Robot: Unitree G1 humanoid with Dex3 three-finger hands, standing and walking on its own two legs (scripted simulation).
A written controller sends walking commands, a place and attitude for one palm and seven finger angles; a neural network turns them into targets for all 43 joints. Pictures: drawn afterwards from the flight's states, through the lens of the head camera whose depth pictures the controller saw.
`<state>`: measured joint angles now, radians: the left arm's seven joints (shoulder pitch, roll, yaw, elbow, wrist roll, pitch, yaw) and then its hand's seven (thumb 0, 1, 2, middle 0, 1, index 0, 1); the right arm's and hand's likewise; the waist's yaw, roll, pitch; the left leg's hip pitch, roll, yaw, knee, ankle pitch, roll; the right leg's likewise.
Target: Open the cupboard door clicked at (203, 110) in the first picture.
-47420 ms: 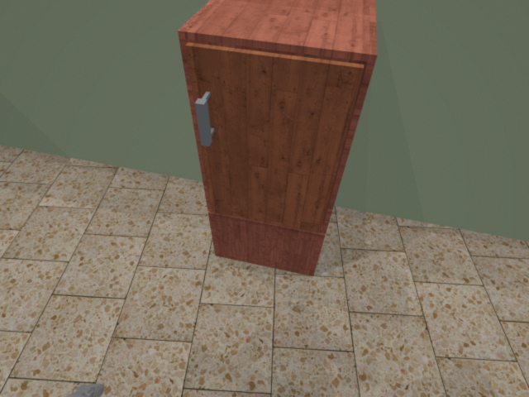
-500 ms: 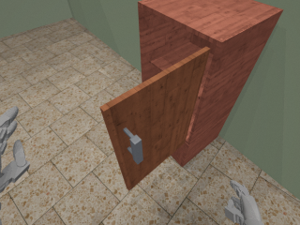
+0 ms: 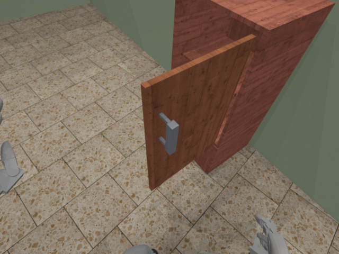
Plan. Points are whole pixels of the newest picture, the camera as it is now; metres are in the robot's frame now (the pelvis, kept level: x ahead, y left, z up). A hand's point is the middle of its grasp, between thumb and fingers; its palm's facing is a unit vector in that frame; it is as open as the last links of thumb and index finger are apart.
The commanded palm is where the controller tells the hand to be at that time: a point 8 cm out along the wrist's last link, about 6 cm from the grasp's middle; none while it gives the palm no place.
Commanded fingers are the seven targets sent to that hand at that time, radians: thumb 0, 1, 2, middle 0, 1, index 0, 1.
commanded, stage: step back with the hand held close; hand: left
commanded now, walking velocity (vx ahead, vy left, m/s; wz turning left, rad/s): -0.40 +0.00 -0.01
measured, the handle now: (166, 133) +0.42 +0.03 +0.01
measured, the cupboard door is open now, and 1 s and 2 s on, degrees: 92 92 92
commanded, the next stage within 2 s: stop stepping back and stand still in 0.28 s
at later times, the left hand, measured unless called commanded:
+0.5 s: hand out of the picture +0.14 +0.25 +0.17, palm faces +0.37 -0.79 -0.49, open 7.4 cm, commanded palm +0.09 +0.28 +0.19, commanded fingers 0.00 0.90 0.90 -0.20 -0.30 -0.20 -0.30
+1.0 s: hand out of the picture +0.08 +0.25 +0.16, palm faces +0.36 -0.81 -0.46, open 7.4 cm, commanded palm +0.03 +0.29 +0.19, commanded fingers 0.00 0.90 0.90 -0.20 -0.30 -0.20 -0.30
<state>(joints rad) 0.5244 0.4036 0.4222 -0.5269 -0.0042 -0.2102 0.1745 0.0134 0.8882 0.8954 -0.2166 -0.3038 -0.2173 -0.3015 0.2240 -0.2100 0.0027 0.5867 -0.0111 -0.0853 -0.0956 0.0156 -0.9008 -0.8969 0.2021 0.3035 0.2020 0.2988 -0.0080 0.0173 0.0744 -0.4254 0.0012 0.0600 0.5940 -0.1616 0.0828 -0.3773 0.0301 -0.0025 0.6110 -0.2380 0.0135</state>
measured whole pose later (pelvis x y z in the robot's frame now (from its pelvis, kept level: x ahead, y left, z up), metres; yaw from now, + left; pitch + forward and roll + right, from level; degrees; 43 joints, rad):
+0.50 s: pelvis -0.07 -0.01 +0.01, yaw -4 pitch +1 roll -1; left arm 0.60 0.46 0.44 -0.51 -0.04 -0.20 0.15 0.01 0.89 0.89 -0.22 -0.30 -0.22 -0.30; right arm 0.19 -0.23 0.00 0.61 0.00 -0.06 -0.08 0.01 -0.90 -0.90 0.20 0.30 0.20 0.30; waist 0.02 -0.02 -0.03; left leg -0.42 -0.01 0.02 0.66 -0.26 -0.01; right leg -0.17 0.06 0.06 0.46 -0.31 -0.02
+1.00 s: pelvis -0.13 +0.00 +0.01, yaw -4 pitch -1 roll -3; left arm 0.58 0.40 0.38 -0.45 -0.05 -0.17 0.15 0.01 0.89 0.90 -0.22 -0.30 -0.22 -0.30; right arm 0.24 -0.20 0.02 0.68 -0.01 -0.12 -0.09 0.02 -0.90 -0.90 0.20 0.30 0.20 0.30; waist 0.01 0.05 0.00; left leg -0.36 0.01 0.00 0.48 -0.10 0.03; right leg -0.09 0.08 -0.01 0.40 -0.29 -0.03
